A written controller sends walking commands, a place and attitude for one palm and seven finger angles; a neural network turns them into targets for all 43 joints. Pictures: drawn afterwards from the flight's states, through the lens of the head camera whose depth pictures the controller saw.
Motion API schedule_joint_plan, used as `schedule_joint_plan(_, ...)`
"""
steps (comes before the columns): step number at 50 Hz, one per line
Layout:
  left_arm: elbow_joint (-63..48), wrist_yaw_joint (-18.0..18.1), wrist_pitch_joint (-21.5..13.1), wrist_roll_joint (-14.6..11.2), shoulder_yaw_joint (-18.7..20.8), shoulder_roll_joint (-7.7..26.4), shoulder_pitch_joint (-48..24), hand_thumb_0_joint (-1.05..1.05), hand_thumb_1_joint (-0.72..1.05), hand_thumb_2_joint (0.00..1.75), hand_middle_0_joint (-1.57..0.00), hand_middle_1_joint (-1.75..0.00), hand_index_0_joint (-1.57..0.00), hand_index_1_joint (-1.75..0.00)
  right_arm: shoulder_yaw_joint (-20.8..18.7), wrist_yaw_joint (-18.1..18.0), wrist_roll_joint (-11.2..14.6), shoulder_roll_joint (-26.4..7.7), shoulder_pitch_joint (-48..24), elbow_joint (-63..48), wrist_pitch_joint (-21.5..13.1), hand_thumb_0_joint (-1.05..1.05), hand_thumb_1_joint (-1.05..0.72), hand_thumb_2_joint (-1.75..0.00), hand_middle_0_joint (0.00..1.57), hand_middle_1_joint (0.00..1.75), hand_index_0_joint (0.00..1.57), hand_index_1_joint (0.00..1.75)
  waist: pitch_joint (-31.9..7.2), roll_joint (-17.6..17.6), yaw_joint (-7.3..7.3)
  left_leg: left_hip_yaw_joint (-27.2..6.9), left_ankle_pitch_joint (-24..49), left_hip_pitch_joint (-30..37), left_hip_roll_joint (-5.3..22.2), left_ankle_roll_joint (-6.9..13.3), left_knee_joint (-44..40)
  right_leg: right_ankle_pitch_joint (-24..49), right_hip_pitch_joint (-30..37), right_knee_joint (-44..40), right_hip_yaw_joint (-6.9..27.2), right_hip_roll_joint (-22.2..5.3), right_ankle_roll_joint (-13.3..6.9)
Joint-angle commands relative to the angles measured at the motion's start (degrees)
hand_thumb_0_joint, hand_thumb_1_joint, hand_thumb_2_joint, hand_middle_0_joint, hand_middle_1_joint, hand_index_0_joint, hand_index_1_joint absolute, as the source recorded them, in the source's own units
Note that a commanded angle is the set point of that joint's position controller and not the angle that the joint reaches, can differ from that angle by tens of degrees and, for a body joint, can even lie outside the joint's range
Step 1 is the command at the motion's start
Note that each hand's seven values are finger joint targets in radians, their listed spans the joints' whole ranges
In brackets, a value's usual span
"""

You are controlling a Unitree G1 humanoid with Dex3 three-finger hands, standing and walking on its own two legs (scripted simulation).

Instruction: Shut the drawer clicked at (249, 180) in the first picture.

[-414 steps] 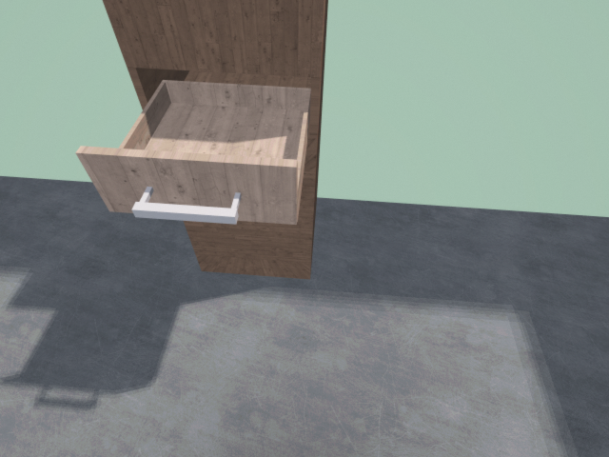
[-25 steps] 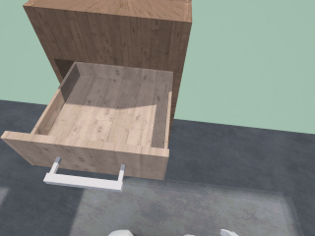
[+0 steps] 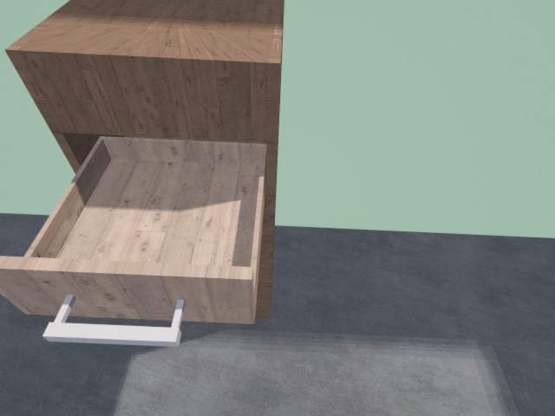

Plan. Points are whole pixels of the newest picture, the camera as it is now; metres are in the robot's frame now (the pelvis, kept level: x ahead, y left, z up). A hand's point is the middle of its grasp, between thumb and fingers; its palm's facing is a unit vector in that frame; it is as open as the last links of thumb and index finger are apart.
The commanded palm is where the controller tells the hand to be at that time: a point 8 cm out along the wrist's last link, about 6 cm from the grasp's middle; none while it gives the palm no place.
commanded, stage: come to a stop and stand still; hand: left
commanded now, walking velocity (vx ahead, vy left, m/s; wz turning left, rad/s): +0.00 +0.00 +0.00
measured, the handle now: (119, 319) +0.25 +0.25 -0.01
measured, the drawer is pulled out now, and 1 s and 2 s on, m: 0.30 0.30 0.30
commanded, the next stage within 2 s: look again from close up in 1.22 s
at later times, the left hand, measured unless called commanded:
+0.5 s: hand out of the picture +0.02 +0.19 -0.18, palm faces +0.05 -0.98 -0.20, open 7.4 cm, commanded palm none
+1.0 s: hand out of the picture +0.03 +0.25 -0.18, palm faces -0.01 -0.98 -0.22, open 7.4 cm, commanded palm none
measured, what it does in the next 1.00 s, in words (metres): shifts its weight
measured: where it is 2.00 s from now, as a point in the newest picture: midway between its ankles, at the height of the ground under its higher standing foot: outside the picture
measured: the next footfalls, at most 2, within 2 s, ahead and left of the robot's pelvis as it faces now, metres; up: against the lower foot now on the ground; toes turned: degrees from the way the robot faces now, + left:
none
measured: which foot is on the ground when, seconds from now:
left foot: down 0.00-1.00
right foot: down 0.00-1.00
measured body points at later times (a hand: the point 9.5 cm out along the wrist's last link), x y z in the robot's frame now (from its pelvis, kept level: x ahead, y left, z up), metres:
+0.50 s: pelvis +0.02 +0.03 -0.01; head +0.03 +0.03 +0.44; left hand +0.02 +0.25 -0.17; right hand +0.05 -0.20 -0.16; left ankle +0.02 +0.15 -0.74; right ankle -0.03 -0.07 -0.74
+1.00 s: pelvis +0.02 +0.07 +0.00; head +0.04 +0.07 +0.45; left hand +0.03 +0.30 -0.16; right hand +0.05 -0.17 -0.16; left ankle +0.02 +0.15 -0.74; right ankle -0.03 -0.07 -0.74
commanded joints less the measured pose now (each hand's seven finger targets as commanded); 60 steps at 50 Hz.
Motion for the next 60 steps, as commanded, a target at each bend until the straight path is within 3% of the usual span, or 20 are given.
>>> schedule_joint_plan(1, -0.3, 0.0, -0.8, -0.2, 0.5, 4.7, 3.7, 0.0, 0.9, 0.9, -0.2, -0.3, -0.2, -0.3, 0.1, -0.1, 0.3, -3.5, 0.4, -2.0, -0.9, 0.0, -0.9, -0.9, 0.2, 0.3, 0.2, 0.3, 3.1, 2.1, 0.85, -2.7, 3.5, 1.8, 2.3, 1.8, -4.3, 4.0, -3.6, -9.8, 8.2, -8.4, 1.7)
schedule_joint_plan(10, 1.3, 0.4, -1.3, -0.2, 0.2, 2.8, 6.4, 0.0, 0.9, 0.9, -0.2, -0.3, -0.2, -0.3, 0.1, -0.4, 0.3, -3.0, 2.7, -0.8, -1.4, 0.0, -0.9, -0.9, 0.2, 0.3, 0.2, 0.3, 1.9, 0.5, 0.58, -3.0, 6.0, 3.5, 2.6, 2.1, -4.6, 7.4, -2.7, -9.4, 7.5, -8.1, 1.5)
schedule_joint_plan(11, -3.0, 0.8, -2.4, 0.0, -1.5, 11.4, 4.1, 0.0, 0.9, 0.9, -0.2, -0.3, -0.2, -0.3, -0.1, 0.4, -0.6, -7.5, -1.8, -6.8, -1.2, 0.0, -0.9, -0.9, 0.2, 0.3, 0.2, 0.3, 9.7, 6.7, -1.07, -4.8, 9.2, 2.5, -0.6, 4.0, 0.2, 9.5, -8.6, -6.7, 8.0, -5.8, 1.3)
schedule_joint_plan(12, -2.9, 1.3, -1.9, 0.0, 0.2, 7.6, 5.1, 0.0, 0.9, 0.9, -0.2, -0.3, -0.2, -0.3, -1.5, 0.1, -0.3, -5.3, -0.9, -7.8, -1.5, 0.0, -0.9, -0.9, 0.2, 0.3, 0.2, 0.3, 5.7, 7.5, 0.49, -3.2, -1.7, -0.6, 1.8, 3.2, 3.4, -3.1, -10.5, -6.6, 9.8, -9.8, 2.2)
schedule_joint_plan(13, -2.4, 1.4, -2.1, 0.3, 0.1, 6.0, 5.8, 0.0, 0.9, 0.9, -0.2, -0.3, -0.2, -0.3, -1.4, 0.0, -0.5, -3.9, -0.8, -7.5, -1.3, 0.0, -0.9, -0.9, 0.2, 0.3, 0.2, 0.3, 3.4, 6.1, -0.2, -3.8, -1.0, -1.4, 0.5, 3.2, 6.0, -1.5, -10.4, -8.3, 12.6, -10.8, 1.7)
schedule_joint_plan(15, -2.5, 1.6, -2.3, 0.5, -0.4, 5.3, 6.1, 0.0, 0.9, 0.9, -0.2, -0.3, -0.2, -0.3, -1.2, 0.2, 0.0, -2.6, 1.7, -7.5, -0.9, 0.0, -0.9, -0.9, 0.2, 0.3, 0.2, 0.3, 1.0, -3.9, -0.63, -2.7, -2.2, -2.3, -0.6, 2.6, 9.9, -1.1, -8.6, -10.4, 14.2, -12.6, 0.9)
schedule_joint_plan(16, -3.1, 1.9, -2.1, 0.6, -0.5, 5.3, 5.8, 0.0, 0.9, 0.9, -0.2, -0.3, -0.2, -0.3, -1.0, 0.4, -0.2, -2.6, 2.6, -7.7, -1.0, 0.0, -0.9, -0.9, 0.2, 0.3, 0.2, 0.3, -1.7, -6.3, -0.87, -1.8, -1.8, -2.3, -0.7, 2.7, 9.5, 5.6, -5.1, -8.1, 13.3, -12.4, 0.6)
schedule_joint_plan(17, -2.8, 1.9, -2.2, 0.4, -0.4, 4.8, 6.0, 0.0, 0.9, 0.9, -0.2, -0.3, -0.2, -0.3, -1.1, 0.4, -0.1, -2.9, 1.9, -7.5, -1.2, 0.0, -0.9, -0.9, 0.2, 0.3, 0.2, 0.3, -1.0, -8.9, -0.55, -2.0, -1.5, -3.1, -0.7, 2.9, 9.8, 9.3, -4.6, -7.1, 12.0, -12.2, 0.3)
schedule_joint_plan(20, -3.4, 2.0, -2.2, 0.4, -0.3, 4.2, 5.3, 0.0, 0.9, 0.9, -0.2, -0.3, -0.2, -0.3, -1.2, 0.2, 0.1, -3.8, 1.8, -7.3, -1.7, 0.0, -0.9, -0.9, 0.2, 0.3, 0.2, 0.3, -0.1, -2.3, -0.97, -3.0, 5.6, -0.5, 1.0, 3.6, 6.4, 16.8, -5.3, -2.5, 8.4, -10.0, 0.5)
schedule_joint_plan(22, -3.7, 2.0, -1.9, 0.4, -0.5, 3.9, 6.7, 0.0, 0.9, 0.9, -0.2, -0.3, -0.2, -0.3, -1.1, 0.0, 0.2, -5.0, 1.3, -6.8, -2.1, 0.0, -0.9, -0.9, 0.2, 0.3, 0.2, 0.3, -1.2, 3.8, 0.16, -3.9, 16.9, 1.6, 2.6, 4.3, 6.5, 21.0, -4.2, 1.0, 6.3, -8.2, 1.4)
schedule_joint_plan(24, -3.3, 2.0, -1.8, 0.4, -0.4, 4.2, 7.6, 0.0, 0.9, 0.9, -0.2, -0.3, -0.2, -0.3, -1.2, -0.2, 0.4, -5.2, 0.1, -7.1, -1.9, 0.0, -0.9, -0.9, 0.2, 0.3, 0.2, 0.3, 0.2, 4.4, 0.52, -4.6, 18.0, 1.3, 2.8, 4.6, 6.0, 19.0, -4.7, 0.5, 6.2, -7.9, 1.6)
schedule_joint_plan(33, -4.0, 1.8, -0.8, 0.5, -0.8, 4.7, 6.0, 0.0, 0.9, 0.9, -0.2, -0.3, -0.2, -0.3, -1.1, 0.0, 0.3, -7.2, -2.3, -7.4, -1.9, 0.0, -0.9, -0.9, 0.2, 0.3, 0.2, 0.3, 0.2, 3.0, 0.8, -6.0, 15.3, 3.0, 3.4, 5.5, 1.9, 9.3, -4.4, -1.0, 5.7, -7.4, 2.6)
schedule_joint_plan(40, -4.1, 1.6, -0.7, 0.6, -0.7, 5.4, 5.2, 0.0, 0.9, 0.9, -0.2, -0.3, -0.2, -0.3, -1.0, 0.3, 0.4, -7.6, -3.0, -7.1, -1.9, 0.0, -0.9, -0.9, 0.2, 0.3, 0.2, 0.3, 0.2, 1.7, 0.68, -5.9, 13.3, 4.0, 3.2, 5.5, -0.4, 8.7, -4.2, -1.9, 5.7, -7.9, 3.2)
schedule_joint_plan(41, -4.1, 1.5, -0.5, 0.6, -0.8, 5.7, 4.8, 0.0, 0.9, 0.9, -0.2, -0.3, -0.2, -0.3, -1.1, 0.3, 0.4, -7.9, -3.0, -6.9, -2.0, 0.0, -0.9, -0.9, 0.2, 0.3, 0.2, 0.3, -0.1, 3.5, 0.8, -6.0, 14.2, 4.7, 3.4, 5.6, -1.2, 8.4, -4.1, -1.5, 5.6, -7.8, 3.3)
schedule_joint_plan(44, -3.8, 1.6, -0.6, 0.6, -0.8, 5.6, 5.2, 0.0, 0.9, 0.9, -0.2, -0.3, -0.2, -0.3, -1.0, 0.3, 0.4, -7.9, -3.0, -6.4, -2.0, 0.0, -0.9, -0.9, 0.2, 0.3, 0.2, 0.3, -0.4, 1.5, 0.79, -6.0, 14.4, 5.2, 3.3, 5.6, -1.2, 8.8, -4.0, -2.0, 5.6, -8.1, 3.5)
schedule_joint_plan(47, -3.5, 1.5, -0.4, 0.5, -0.8, 5.8, 5.2, 0.0, 0.9, 0.9, -0.2, -0.3, -0.2, -0.3, -0.9, 0.3, 0.5, -8.2, -2.6, -5.8, -2.1, 0.0, -0.9, -0.9, 0.2, 0.3, 0.2, 0.3, -0.7, 3.1, 0.84, -6.0, 15.6, 6.0, 3.6, 5.6, -2.0, 8.3, -3.7, -1.7, 5.2, -8.1, 3.6)
schedule_joint_plan(50, -2.8, 1.6, -0.4, 0.6, -0.9, 5.5, 5.4, 0.0, 0.9, 0.9, -0.2, -0.3, -0.2, -0.3, -0.8, 0.4, 0.6, -7.8, -2.3, -5.1, -2.0, 0.0, -0.9, -0.9, 0.2, 0.3, 0.2, 0.3, 1.0, 1.7, 0.76, -6.0, 12.1, 4.8, 3.4, 5.6, -2.9, 7.3, -4.1, -2.7, 5.5, -8.3, 3.6)
schedule_joint_plan(55, -2.0, 1.5, -0.3, 0.6, -1.0, 5.3, 5.8, 0.0, 0.9, 0.9, -0.2, -0.3, -0.2, -0.3, -0.8, 0.5, 0.7, -7.8, -1.5, -4.1, -2.1, 0.0, -0.9, -0.9, 0.2, 0.3, 0.2, 0.3, 0.9, 2.2, 0.7, -6.5, 9.8, 5.0, 3.6, 5.7, -4.2, 6.0, -4.1, -2.9, 5.2, -8.4, 3.7)
schedule_joint_plan(56, -1.9, 1.4, -0.1, 0.5, -1.0, 5.7, 5.4, 0.0, 0.9, 0.9, -0.2, -0.3, -0.2, -0.3, -0.8, 0.5, 0.7, -8.0, -1.3, -4.0, -2.1, 0.0, -0.9, -0.9, 0.2, 0.3, 0.2, 0.3, 0.6, 4.4, 0.66, -6.6, 10.1, 5.3, 3.8, 5.6, -5.1, 5.5, -4.0, -2.3, 4.9, -8.2, 3.7)
schedule_joint_plan(60, -1.2, 1.5, -0.3, 0.6, -1.0, 5.0, 6.2, 0.0, 0.9, 0.9, -0.2, -0.3, -0.2, -0.3, -0.7, 0.5, 0.7, -7.4, -0.8, -3.2, -2.1, 0.0, -0.9, -0.9, 0.2, 0.3, 0.2, 0.3, 1.1, 2.0, 0.73, -6.6, 7.5, 4.8, 3.6, 5.6, -5.2, 5.3, -4.4, -3.3, 5.2, -8.5, 3.6)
